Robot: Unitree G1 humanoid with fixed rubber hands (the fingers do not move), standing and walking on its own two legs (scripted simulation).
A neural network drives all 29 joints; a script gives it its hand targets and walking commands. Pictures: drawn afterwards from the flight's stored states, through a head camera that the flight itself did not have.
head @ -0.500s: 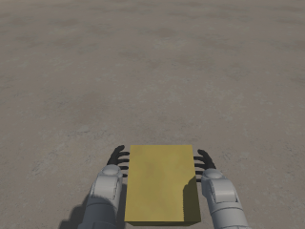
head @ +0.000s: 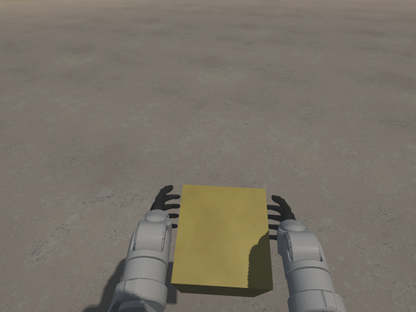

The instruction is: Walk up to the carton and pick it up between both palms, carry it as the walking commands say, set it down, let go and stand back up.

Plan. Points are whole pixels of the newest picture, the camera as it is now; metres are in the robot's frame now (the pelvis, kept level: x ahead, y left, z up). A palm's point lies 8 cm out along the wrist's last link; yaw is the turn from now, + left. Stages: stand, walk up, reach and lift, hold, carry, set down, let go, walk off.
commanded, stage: hold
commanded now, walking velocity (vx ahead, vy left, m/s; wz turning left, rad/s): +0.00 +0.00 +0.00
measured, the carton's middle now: (220, 244) +0.31 -0.01 -0.04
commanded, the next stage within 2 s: set down in 0.24 s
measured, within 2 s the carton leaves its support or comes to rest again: neither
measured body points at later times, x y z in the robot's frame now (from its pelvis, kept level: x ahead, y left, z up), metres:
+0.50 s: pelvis +0.01 -0.02 +0.00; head -0.03 -0.03 +0.45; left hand +0.32 +0.12 +0.02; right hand +0.31 -0.15 +0.00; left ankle +0.02 +0.10 -0.74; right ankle +0.05 -0.13 -0.74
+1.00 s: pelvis -0.02 -0.02 -0.03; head +0.07 -0.03 +0.41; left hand +0.33 +0.12 -0.07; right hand +0.32 -0.14 -0.09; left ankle +0.02 +0.10 -0.74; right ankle +0.05 -0.13 -0.74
